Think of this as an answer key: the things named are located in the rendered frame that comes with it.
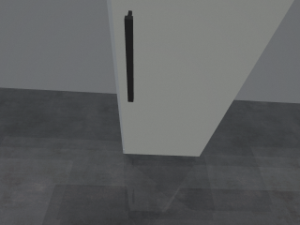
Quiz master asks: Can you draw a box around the fridge door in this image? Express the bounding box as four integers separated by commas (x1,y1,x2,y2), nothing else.
111,0,294,157

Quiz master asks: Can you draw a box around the handle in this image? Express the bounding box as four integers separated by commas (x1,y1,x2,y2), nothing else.
124,10,134,102

